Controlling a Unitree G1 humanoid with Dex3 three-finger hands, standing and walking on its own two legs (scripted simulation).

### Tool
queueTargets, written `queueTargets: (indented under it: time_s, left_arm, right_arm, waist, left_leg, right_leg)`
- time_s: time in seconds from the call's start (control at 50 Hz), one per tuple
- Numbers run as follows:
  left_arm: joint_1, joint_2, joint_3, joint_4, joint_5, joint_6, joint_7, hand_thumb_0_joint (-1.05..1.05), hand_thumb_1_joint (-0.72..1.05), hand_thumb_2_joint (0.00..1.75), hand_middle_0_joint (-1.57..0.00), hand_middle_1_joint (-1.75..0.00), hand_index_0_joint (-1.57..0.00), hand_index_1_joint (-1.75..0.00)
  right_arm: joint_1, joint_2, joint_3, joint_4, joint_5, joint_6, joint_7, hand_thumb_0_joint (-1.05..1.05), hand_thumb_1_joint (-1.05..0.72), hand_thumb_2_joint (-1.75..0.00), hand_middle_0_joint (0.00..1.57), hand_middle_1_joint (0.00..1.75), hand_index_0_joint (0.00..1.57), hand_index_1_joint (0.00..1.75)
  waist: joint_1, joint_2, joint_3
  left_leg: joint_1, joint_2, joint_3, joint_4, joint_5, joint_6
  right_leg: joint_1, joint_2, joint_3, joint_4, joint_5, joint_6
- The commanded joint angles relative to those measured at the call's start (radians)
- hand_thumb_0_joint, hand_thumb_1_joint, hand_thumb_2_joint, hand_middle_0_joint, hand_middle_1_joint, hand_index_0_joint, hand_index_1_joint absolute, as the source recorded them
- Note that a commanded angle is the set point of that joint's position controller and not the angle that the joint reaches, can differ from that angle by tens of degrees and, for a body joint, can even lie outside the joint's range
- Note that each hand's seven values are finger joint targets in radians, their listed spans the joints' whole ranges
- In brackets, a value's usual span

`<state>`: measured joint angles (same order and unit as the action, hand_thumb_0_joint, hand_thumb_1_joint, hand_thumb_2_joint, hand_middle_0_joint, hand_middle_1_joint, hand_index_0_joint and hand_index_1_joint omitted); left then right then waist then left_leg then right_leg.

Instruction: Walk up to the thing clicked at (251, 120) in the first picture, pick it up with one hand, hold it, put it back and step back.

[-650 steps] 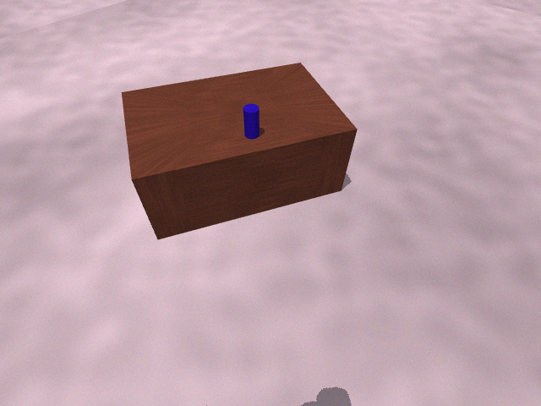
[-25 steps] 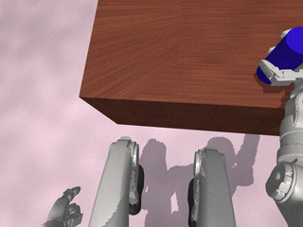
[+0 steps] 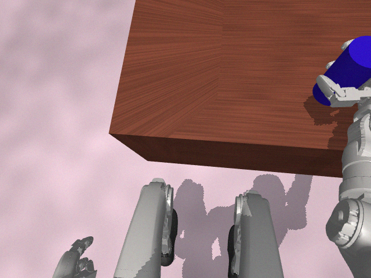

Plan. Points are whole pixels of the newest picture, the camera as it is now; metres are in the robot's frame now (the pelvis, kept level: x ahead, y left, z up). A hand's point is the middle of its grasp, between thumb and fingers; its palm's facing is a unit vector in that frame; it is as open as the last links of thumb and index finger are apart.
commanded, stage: settle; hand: right
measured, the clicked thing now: (345, 75) +0.50 -0.25 +0.01
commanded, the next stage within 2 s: lift in 0.38 s
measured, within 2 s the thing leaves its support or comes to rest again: neither
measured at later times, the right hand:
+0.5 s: hand (353, 63) +0.50 -0.25 +0.05, palm faces +0.26 +0.97 -0.01, open 9.1 cm
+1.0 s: hand out of the picture +0.46 -0.23 +0.12, palm faces +0.27 +0.96 -0.01, open 9.1 cm
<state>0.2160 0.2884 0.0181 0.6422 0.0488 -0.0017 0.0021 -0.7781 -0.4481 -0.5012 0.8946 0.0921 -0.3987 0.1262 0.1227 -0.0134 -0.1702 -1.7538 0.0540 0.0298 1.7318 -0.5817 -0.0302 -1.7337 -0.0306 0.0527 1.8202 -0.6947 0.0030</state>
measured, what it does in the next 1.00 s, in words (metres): rises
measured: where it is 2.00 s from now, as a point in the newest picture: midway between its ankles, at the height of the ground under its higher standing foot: (201, 255)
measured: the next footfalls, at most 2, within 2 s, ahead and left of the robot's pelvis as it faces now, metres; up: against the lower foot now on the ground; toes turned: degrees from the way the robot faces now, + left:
none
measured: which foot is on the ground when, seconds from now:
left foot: down 0.00-1.00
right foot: down 0.00-1.00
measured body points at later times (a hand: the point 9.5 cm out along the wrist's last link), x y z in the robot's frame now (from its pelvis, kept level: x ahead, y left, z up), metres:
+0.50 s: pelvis +0.01 +0.00 +0.03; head +0.20 -0.03 +0.44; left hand +0.10 +0.28 -0.09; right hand +0.48 -0.30 +0.05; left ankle +0.09 +0.14 -0.48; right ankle +0.05 -0.12 -0.48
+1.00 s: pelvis +0.02 +0.00 +0.09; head +0.17 -0.02 +0.51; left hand +0.12 +0.27 -0.03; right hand +0.44 -0.28 +0.12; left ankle +0.09 +0.14 -0.48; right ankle +0.05 -0.12 -0.48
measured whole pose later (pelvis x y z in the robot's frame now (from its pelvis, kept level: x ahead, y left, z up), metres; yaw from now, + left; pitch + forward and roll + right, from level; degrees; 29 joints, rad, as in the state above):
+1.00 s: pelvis +0.02 +0.00 +0.09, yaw +0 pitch +28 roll +3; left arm 0.22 0.25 0.02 0.67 0.03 -0.02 0.01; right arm -0.57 -0.32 -0.41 0.72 0.11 -0.39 0.05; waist 0.08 -0.01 -0.16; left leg -1.39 0.04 0.04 1.43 -0.52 -0.03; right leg -1.37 -0.04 0.04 1.51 -0.63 0.01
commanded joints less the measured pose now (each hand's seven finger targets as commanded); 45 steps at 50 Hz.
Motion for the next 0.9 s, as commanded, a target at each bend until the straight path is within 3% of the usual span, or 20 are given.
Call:
queueTargets:
  time_s: [0.0,0.04,0.08,0.12,0.16,0.22,0.3,0.32,0.36,0.38,0.5,0.52,0.64,0.7,0.72,0.74,0.78,0.8,0.82,0.88]
  left_arm:
    - [0.151,0.193,0.071,-0.055,0.001,-0.017,0.010,0.00,0.91,0.88,-0.19,-0.29,-0.20,-0.28]
    - [0.148,0.195,0.073,-0.056,0.001,-0.018,0.012,0.00,0.91,0.88,-0.19,-0.29,-0.20,-0.28]
    - [0.154,0.192,0.071,-0.047,0.002,-0.019,0.012,0.00,0.91,0.88,-0.19,-0.29,-0.20,-0.28]
    - [0.145,0.186,0.067,-0.048,0.001,-0.021,0.012,0.00,0.91,0.88,-0.19,-0.29,-0.20,-0.28]
    - [0.150,0.186,0.067,-0.051,0.004,-0.018,0.011,0.00,0.91,0.88,-0.19,-0.29,-0.20,-0.28]
    - [0.147,0.176,0.065,-0.042,0.005,-0.022,0.011,0.00,0.91,0.88,-0.19,-0.29,-0.20,-0.28]
    - [0.151,0.185,0.068,-0.046,0.005,-0.021,0.012,0.00,0.91,0.88,-0.19,-0.29,-0.20,-0.28]
    - [0.140,0.182,0.069,-0.045,0.004,-0.022,0.010,0.00,0.90,0.88,-0.19,-0.29,-0.20,-0.28]
    - [0.140,0.179,0.067,-0.042,0.003,-0.025,0.012,0.00,0.91,0.88,-0.19,-0.29,-0.20,-0.29]
    - [0.140,0.180,0.067,-0.043,0.003,-0.024,0.013,0.00,0.91,0.88,-0.19,-0.29,-0.20,-0.29]
    - [0.144,0.179,0.067,-0.037,0.005,-0.027,0.011,0.00,0.92,0.87,-0.19,-0.30,-0.21,-0.28]
    - [0.142,0.181,0.069,-0.045,0.005,-0.025,0.010,0.00,0.91,0.88,-0.20,-0.30,-0.21,-0.28]
    - [0.131,0.173,0.074,-0.049,0.000,-0.026,0.010,0.00,0.92,0.88,-0.19,-0.30,-0.21,-0.28]
    - [0.137,0.179,0.078,-0.050,-0.001,-0.027,0.013,0.00,0.91,0.88,-0.19,-0.30,-0.21,-0.28]
    - [0.142,0.174,0.079,-0.051,-0.001,-0.025,0.014,0.00,0.92,0.87,-0.19,-0.29,-0.21,-0.28]
    - [0.128,0.170,0.077,-0.052,-0.008,-0.027,0.015,0.00,0.92,0.87,-0.19,-0.29,-0.21,-0.28]
    - [0.126,0.163,0.075,-0.053,-0.011,-0.030,0.017,0.00,0.91,0.88,-0.19,-0.29,-0.21,-0.28]
    - [0.126,0.161,0.075,-0.045,-0.012,-0.033,0.018,0.00,0.92,0.87,-0.19,-0.29,-0.21,-0.28]
    - [0.125,0.163,0.077,-0.052,-0.013,-0.033,0.020,0.00,0.91,0.88,-0.19,-0.29,-0.21,-0.28]
    - [0.126,0.151,0.076,-0.053,-0.015,-0.037,0.021,0.00,0.91,0.88,-0.19,-0.29,-0.20,-0.28]
  right_arm:
    - [-0.359,-0.250,-0.020,-0.219,0.010,-0.093,-0.007,0.00,-0.26,-1.30,1.32,1.43,1.37,1.43]
    - [-0.397,-0.287,-0.031,-0.273,0.006,-0.103,-0.012,0.00,-0.27,-1.30,1.33,1.43,1.37,1.43]
    - [-0.349,-0.242,-0.018,-0.208,0.008,-0.097,-0.010,0.00,-0.29,-1.31,1.33,1.44,1.38,1.44]
    - [-0.376,-0.250,-0.019,-0.229,0.013,-0.106,-0.011,0.00,-0.27,-1.30,1.32,1.43,1.36,1.43]
    - [-0.365,-0.298,-0.051,-0.236,0.006,-0.112,-0.019,0.00,-0.27,-1.31,1.30,1.43,1.35,1.43]
    - [-0.332,-0.200,0.001,-0.174,0.014,-0.107,-0.005,0.00,-0.28,-1.31,1.30,1.43,1.35,1.43]
    - [-0.373,-0.277,-0.036,-0.223,0.006,-0.118,-0.012,0.00,-0.29,-1.33,1.31,1.45,1.35,1.45]
    - [-0.373,-0.245,-0.011,-0.221,0.009,-0.119,-0.007,0.00,-0.30,-1.33,1.30,1.44,1.34,1.44]
    - [-0.338,-0.230,-0.019,-0.187,0.018,-0.116,-0.006,0.00,-0.30,-1.36,1.30,1.46,1.35,1.46]
    - [-0.342,-0.264,-0.034,-0.208,0.014,-0.120,-0.009,0.00,-0.32,-1.36,1.30,1.46,1.35,1.46]
    - [-0.307,-0.219,-0.018,-0.187,0.018,-0.122,-0.006,0.00,-0.29,-1.36,1.34,1.47,1.37,1.47]
    - [-0.337,-0.260,-0.037,-0.256,0.017,-0.129,-0.010,0.00,-0.31,-1.37,1.35,1.47,1.38,1.47]
    - [-0.301,-0.197,0.004,-0.279,0.019,-0.121,-0.019,0.00,-0.31,-1.35,1.33,1.45,1.36,1.45]
    - [-0.274,-0.197,0.012,-0.321,0.015,-0.114,-0.034,0.00,-0.33,-1.35,1.35,1.46,1.38,1.46]
    - [-0.286,-0.221,-0.014,-0.358,0.018,-0.115,-0.043,0.00,-0.31,-1.34,1.34,1.45,1.37,1.45]
    - [-0.241,-0.166,0.024,-0.325,0.020,-0.103,-0.040,0.00,-0.33,-1.34,1.34,1.45,1.36,1.45]
    - [-0.250,-0.181,0.013,-0.380,0.024,-0.103,-0.055,0.00,-0.32,-1.35,1.34,1.46,1.37,1.46]
    - [-0.202,-0.135,0.038,-0.332,0.024,-0.096,-0.054,0.00,-0.31,-1.34,1.35,1.46,1.37,1.46]
    - [-0.224,-0.167,0.021,-0.407,0.026,-0.099,-0.062,0.00,-0.32,-1.35,1.35,1.46,1.38,1.46]
    - [-0.165,-0.103,0.067,-0.406,0.026,-0.083,-0.071,0.00,-0.30,-1.34,1.34,1.46,1.37,1.46]
  waist:
    - [-0.001,-0.141,-0.644]
    - [-0.016,-0.169,-0.678]
    - [0.001,-0.143,-0.639]
    - [-0.003,-0.143,-0.637]
    - [-0.016,-0.133,-0.653]
    - [0.011,-0.112,-0.619]
    - [-0.003,-0.129,-0.638]
    - [-0.002,-0.133,-0.634]
    - [0.003,-0.113,-0.615]
    - [-0.007,-0.132,-0.615]
    - [0.001,-0.127,-0.624]
    - [-0.018,-0.151,-0.648]
    - [-0.017,-0.143,-0.639]
    - [-0.029,-0.157,-0.677]
    - [-0.031,-0.139,-0.681]
    - [-0.024,-0.121,-0.637]
    - [-0.038,-0.124,-0.625]
    - [-0.024,-0.115,-0.601]
    - [-0.044,-0.132,-0.614]
    - [-0.035,-0.109,-0.591]
  left_leg:
    - [0.422,-0.034,0.007,-0.187,0.230,0.068]
    - [0.434,-0.034,0.005,-0.200,0.212,0.070]
    - [0.424,-0.038,0.012,-0.202,0.224,0.070]
    - [0.436,-0.038,0.007,-0.215,0.217,0.068]
    - [0.485,-0.039,0.004,-0.227,0.232,0.068]
    - [0.495,-0.040,0.004,-0.240,0.258,0.066]
    - [0.498,-0.041,0.002,-0.253,0.241,0.067]
    - [0.505,-0.040,0.002,-0.260,0.229,0.066]
    - [0.491,-0.042,0.007,-0.260,0.237,0.067]
    - [0.500,-0.041,0.002,-0.266,0.244,0.066]
    - [0.505,-0.044,0.009,-0.264,0.295,0.068]
    - [0.513,-0.044,0.008,-0.272,0.282,0.070]
    - [0.557,-0.044,0.010,-0.312,0.249,0.069]
    - [0.585,-0.046,0.011,-0.334,0.279,0.070]
    - [0.617,-0.046,0.009,-0.343,0.294,0.068]
    - [0.617,-0.046,0.013,-0.359,0.271,0.067]
    - [0.643,-0.046,0.009,-0.382,0.257,0.067]
    - [0.621,-0.048,0.013,-0.386,0.267,0.067]
    - [0.636,-0.048,0.014,-0.393,0.265,0.069]
    - [0.691,-0.050,0.016,-0.436,0.290,0.067]
  right_leg:
    - [0.435,0.017,-0.002,-0.267,0.318,-0.020]
    - [0.461,0.016,0.002,-0.291,0.298,-0.017]
    - [0.467,0.014,0.008,-0.291,0.320,-0.016]
    - [0.455,0.016,0.001,-0.296,0.302,-0.019]
    - [0.451,0.016,-0.002,-0.306,0.312,-0.022]
    - [0.444,0.017,-0.007,-0.305,0.330,-0.023]
    - [0.479,0.014,-0.004,-0.321,0.322,-0.023]
    - [0.472,0.016,-0.007,-0.328,0.303,-0.023]
    - [0.480,0.014,0.001,-0.327,0.319,-0.023]
    - [0.479,0.014,-0.006,-0.327,0.320,-0.024]
    - [0.529,0.012,0.003,-0.334,0.401,-0.018]
    - [0.549,0.012,0.003,-0.347,0.396,-0.017]
    - [0.573,0.013,0.005,-0.399,0.342,-0.015]
    - [0.652,0.012,0.008,-0.415,0.390,-0.012]
    - [0.645,0.012,0.002,-0.417,0.400,-0.015]
    - [0.639,0.014,0.002,-0.438,0.368,-0.014]
    - [0.641,0.014,0.001,-0.464,0.339,-0.015]
    - [0.669,0.010,0.009,-0.468,0.363,-0.012]
    - [0.688,0.010,0.014,-0.488,0.363,-0.009]
    - [0.727,0.010,0.010,-0.523,0.386,-0.009]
